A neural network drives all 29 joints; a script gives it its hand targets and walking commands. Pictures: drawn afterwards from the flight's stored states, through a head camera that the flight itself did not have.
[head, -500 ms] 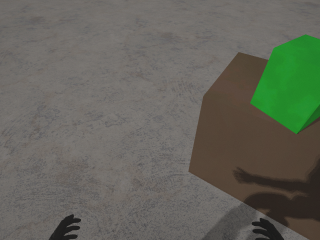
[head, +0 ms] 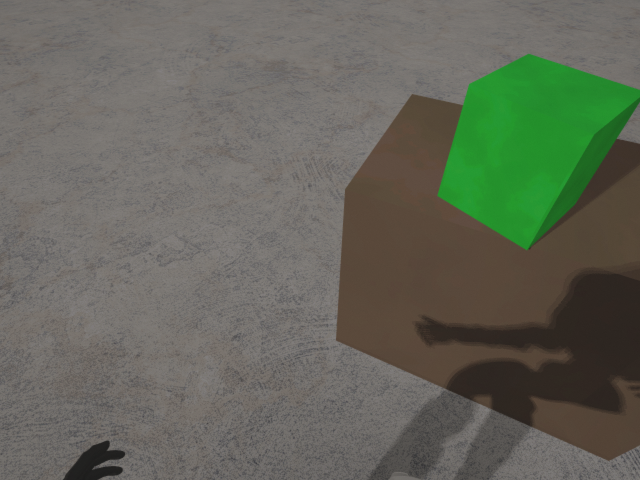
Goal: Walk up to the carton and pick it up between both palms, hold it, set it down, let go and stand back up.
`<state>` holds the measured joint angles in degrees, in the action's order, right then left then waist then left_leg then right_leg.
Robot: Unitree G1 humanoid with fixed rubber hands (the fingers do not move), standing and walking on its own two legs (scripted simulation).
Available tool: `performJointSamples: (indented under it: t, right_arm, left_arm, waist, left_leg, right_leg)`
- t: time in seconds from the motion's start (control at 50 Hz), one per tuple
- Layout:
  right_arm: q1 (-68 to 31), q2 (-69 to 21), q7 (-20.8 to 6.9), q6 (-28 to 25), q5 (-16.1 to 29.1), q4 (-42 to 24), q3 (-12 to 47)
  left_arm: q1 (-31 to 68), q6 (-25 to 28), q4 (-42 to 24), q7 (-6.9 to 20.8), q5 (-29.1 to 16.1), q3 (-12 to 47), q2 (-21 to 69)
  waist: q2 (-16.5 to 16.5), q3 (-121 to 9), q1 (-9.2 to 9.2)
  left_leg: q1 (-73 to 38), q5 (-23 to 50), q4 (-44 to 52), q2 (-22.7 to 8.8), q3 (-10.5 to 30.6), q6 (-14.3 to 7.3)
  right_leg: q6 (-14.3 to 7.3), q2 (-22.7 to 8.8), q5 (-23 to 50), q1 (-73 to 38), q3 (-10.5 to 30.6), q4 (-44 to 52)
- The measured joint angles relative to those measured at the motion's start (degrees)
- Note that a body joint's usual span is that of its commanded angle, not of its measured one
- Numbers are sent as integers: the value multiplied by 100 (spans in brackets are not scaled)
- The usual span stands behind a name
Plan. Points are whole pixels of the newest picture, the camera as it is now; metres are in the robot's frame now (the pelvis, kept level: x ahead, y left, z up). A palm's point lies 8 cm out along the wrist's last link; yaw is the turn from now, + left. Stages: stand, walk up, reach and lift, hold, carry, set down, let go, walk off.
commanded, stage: walk up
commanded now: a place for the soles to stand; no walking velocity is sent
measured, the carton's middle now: (527, 150) +0.69 -0.37 +0.05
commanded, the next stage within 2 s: none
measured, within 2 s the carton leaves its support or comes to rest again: neither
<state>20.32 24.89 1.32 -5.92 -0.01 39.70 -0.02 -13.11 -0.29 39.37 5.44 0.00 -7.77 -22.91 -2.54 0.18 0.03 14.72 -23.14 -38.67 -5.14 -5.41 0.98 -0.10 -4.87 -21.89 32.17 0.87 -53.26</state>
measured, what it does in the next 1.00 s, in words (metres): walks ahead, turning right: right foot, then left foot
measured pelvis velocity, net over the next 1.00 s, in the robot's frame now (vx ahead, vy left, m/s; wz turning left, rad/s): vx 0.19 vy -0.18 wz -0.33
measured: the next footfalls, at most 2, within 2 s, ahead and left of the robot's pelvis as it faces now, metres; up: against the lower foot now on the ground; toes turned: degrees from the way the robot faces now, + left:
right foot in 0.08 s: +0.14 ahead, -0.17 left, +0.00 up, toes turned -5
left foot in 0.56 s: +0.23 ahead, +0.04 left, +0.00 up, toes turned -6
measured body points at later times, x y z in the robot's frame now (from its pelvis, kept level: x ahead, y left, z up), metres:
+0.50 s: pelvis +0.08 -0.08 +0.00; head +0.10 -0.09 +0.45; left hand +0.23 +0.22 -0.09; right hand +0.12 -0.42 -0.09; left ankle +0.16 +0.05 -0.69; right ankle +0.10 -0.16 -0.72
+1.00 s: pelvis +0.19 -0.18 -0.02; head +0.19 -0.18 +0.43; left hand +0.37 +0.11 -0.10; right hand +0.18 -0.52 -0.10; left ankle +0.20 +0.01 -0.68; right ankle +0.23 -0.30 -0.72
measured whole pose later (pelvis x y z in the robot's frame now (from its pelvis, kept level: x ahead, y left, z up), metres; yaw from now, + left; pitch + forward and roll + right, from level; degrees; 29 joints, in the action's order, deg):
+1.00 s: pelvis +0.19 -0.18 -0.02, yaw -19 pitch -2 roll +2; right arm 19.3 26.4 0.0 -5.0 0.0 39.7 0.0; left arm -20.9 1.9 39.6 3.7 0.0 -6.0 -24.3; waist -1.2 1.9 -0.1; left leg 19.9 -26.6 -59.0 -9.4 -3.5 0.3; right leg -2.3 -1.0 -19.0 27.1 -0.2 -48.3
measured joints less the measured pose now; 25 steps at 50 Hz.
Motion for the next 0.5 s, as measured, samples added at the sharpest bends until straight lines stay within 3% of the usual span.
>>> performJointSamples:
  t: [0.06,0.12,0.18,0.34,0.5]
  right_arm:
    - [142,114,0,0,0,-2,2]
    - [-8,143,1,90,0,5,2]
    - [-238,153,-3,125,0,-3,2]
    - [-250,170,-131,125,0,-3,3]
    - [-110,172,-140,63,1,-4,2]
  left_arm:
    - [-8,-1,-3,68,0,-61,-16]
    - [-142,23,5,40,1,-87,-46]
    - [-330,23,8,21,1,99,-37]
    - [-452,23,7,-32,0,112,-42]
    - [-457,43,6,-62,0,147,-48]
  waist:
    - [12,-34,-5]
    - [117,67,-11]
    - [98,131,-8]
    - [204,272,-1]
    - [189,267,1]
  left_leg:
    - [-154,-180,-71,-198,-106,34]
    - [129,-536,-1163,-484,52,-16]
    - [759,-637,-2168,-176,220,-16]
    - [1431,11,-2202,94,232,-16]
    - [1415,-203,-1399,130,238,-16]
  right_leg:
    - [0,-81,130,-146,-70,454]
    - [-73,229,487,-275,-129,473]
    - [-240,394,357,-358,-44,475]
    - [-416,814,438,-851,54,984]
    - [-452,1033,203,-964,127,1005]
